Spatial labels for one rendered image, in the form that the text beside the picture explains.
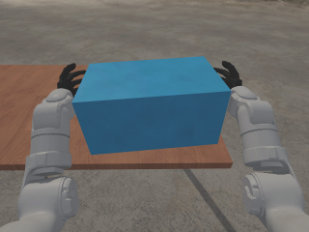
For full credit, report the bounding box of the right robot forearm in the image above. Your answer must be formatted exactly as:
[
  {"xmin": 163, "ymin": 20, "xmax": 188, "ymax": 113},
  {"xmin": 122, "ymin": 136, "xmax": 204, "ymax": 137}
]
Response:
[{"xmin": 227, "ymin": 86, "xmax": 305, "ymax": 211}]

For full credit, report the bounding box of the robot left hand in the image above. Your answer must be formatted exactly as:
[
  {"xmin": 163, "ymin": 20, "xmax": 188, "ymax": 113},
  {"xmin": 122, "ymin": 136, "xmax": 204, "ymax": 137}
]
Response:
[{"xmin": 57, "ymin": 63, "xmax": 86, "ymax": 97}]

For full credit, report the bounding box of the left robot forearm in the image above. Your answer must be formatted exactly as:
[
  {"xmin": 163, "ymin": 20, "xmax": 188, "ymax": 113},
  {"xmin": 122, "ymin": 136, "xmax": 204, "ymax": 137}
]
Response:
[{"xmin": 17, "ymin": 88, "xmax": 75, "ymax": 219}]

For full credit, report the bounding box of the robot right upper arm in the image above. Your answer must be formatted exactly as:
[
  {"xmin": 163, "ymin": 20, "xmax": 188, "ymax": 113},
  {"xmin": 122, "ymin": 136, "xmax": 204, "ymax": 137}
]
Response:
[{"xmin": 242, "ymin": 172, "xmax": 309, "ymax": 232}]

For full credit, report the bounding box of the carton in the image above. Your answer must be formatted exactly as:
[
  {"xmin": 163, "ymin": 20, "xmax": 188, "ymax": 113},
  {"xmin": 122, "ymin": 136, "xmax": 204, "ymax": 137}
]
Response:
[{"xmin": 71, "ymin": 56, "xmax": 232, "ymax": 155}]

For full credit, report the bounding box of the robot right hand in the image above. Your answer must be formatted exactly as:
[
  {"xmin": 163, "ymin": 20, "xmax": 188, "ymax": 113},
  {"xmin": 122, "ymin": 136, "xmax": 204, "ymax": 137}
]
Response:
[{"xmin": 214, "ymin": 61, "xmax": 242, "ymax": 90}]

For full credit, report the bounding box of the robot left upper arm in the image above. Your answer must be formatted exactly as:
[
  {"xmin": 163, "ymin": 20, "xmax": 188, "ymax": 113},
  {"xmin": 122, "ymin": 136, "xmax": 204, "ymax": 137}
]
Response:
[{"xmin": 0, "ymin": 175, "xmax": 80, "ymax": 232}]

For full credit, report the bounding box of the table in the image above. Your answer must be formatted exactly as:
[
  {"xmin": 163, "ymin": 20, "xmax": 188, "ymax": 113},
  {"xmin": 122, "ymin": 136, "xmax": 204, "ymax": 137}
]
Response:
[{"xmin": 0, "ymin": 65, "xmax": 233, "ymax": 171}]

